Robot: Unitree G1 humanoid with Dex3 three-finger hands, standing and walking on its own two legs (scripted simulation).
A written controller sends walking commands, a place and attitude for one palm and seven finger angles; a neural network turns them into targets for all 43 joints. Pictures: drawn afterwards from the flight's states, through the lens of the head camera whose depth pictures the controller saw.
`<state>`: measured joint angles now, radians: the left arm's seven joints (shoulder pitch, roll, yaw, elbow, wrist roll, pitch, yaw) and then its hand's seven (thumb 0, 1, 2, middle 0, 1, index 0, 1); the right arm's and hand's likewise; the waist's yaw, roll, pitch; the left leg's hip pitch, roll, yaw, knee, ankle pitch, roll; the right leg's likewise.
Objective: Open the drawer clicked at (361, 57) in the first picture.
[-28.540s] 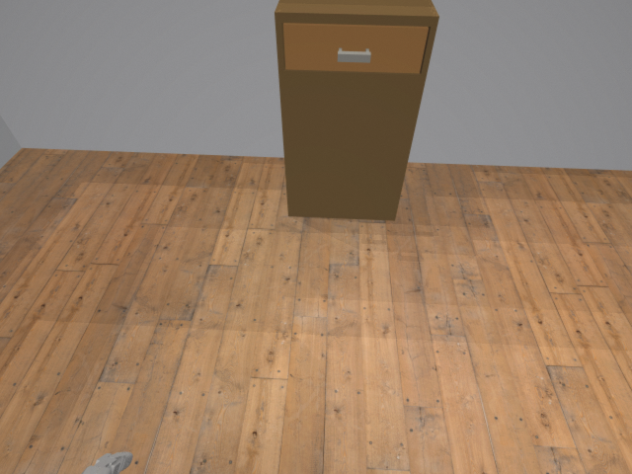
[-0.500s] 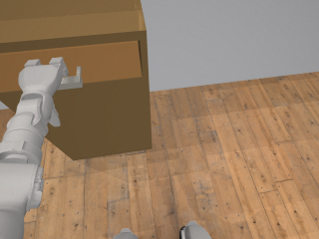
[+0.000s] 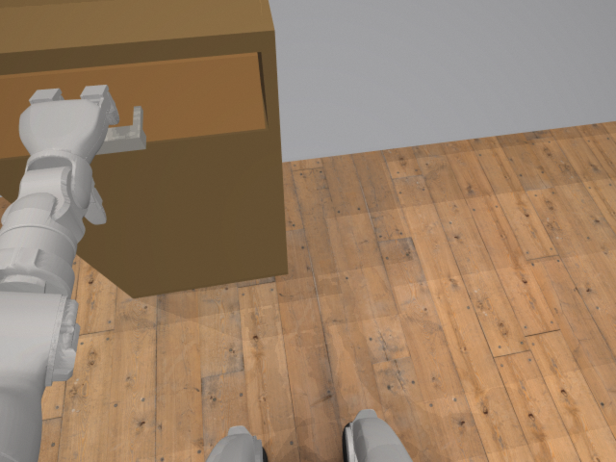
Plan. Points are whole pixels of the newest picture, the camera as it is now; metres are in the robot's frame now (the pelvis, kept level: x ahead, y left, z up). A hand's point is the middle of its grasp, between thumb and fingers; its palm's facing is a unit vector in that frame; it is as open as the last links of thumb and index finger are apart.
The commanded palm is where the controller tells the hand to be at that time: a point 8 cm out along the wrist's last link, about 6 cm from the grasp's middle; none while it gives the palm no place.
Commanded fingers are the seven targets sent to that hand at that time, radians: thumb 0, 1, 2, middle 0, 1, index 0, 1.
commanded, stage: lower the fingers behind the handle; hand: left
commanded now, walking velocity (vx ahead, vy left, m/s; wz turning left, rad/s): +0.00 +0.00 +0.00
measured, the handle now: (106, 128) +0.57 +0.26 +0.04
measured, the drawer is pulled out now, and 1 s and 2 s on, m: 0.00 0.00 0.00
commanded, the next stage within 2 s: lift the fingers back up to retry in 0.32 s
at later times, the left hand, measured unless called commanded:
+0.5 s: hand (85, 156) +0.51 +0.27 +0.05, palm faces -0.04 +0.03 -1.00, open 13.8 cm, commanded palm +0.49 +0.27 +0.09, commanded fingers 0.00 -0.50 0.30 -0.30 -1.20 -0.30 -1.20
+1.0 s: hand (61, 122) +0.52 +0.27 +0.10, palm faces +0.01 +0.01 -1.00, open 13.8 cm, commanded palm +0.49 +0.26 +0.15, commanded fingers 0.00 -0.50 0.30 -0.30 -1.20 -0.30 -1.20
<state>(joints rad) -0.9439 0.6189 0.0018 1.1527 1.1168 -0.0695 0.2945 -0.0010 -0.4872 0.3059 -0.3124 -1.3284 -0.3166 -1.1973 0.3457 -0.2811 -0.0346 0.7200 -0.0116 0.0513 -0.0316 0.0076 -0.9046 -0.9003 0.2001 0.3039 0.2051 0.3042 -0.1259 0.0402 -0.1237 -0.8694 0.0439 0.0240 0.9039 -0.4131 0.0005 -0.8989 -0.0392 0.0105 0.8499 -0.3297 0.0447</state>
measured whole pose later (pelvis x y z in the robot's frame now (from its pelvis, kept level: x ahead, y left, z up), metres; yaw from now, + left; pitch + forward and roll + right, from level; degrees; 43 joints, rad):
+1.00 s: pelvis +0.03 +0.01 +0.02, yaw +0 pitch +18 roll -2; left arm -0.86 0.59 0.01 1.01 1.07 -0.04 0.22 0.00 -0.49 0.31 -0.32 -1.20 -0.32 -1.20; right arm 0.38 -0.27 -0.05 0.73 0.00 0.07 -0.03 0.01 -0.90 -0.90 0.20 0.30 0.21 0.30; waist -0.10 0.06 -0.13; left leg -0.69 0.05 0.02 0.78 -0.40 0.01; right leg -0.71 -0.04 0.00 0.70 -0.31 0.05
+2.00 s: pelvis +0.02 +0.00 +0.03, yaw +0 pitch +16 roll -1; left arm -0.84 0.63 0.03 1.04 1.10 -0.08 0.21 0.00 -0.49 0.31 -0.32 -1.20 -0.32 -1.20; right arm 0.35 -0.27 -0.06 0.73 0.01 0.05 -0.04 0.01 -0.90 -0.90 0.20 0.30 0.20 0.30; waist -0.09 0.04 -0.08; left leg -0.64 0.04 0.03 0.73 -0.37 0.00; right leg -0.67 -0.04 0.01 0.68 -0.29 0.04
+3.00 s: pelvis +0.03 +0.00 +0.03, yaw +0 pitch +16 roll -1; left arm -0.79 0.55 0.01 0.98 1.08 -0.06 0.17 0.00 -0.49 0.31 -0.33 -1.20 -0.32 -1.21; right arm 0.35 -0.26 -0.05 0.70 0.00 0.07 -0.03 0.01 -0.91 -0.90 0.20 0.30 0.20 0.30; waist -0.09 0.05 -0.11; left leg -0.60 0.05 0.03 0.70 -0.38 -0.01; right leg -0.63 -0.03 0.01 0.66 -0.30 0.04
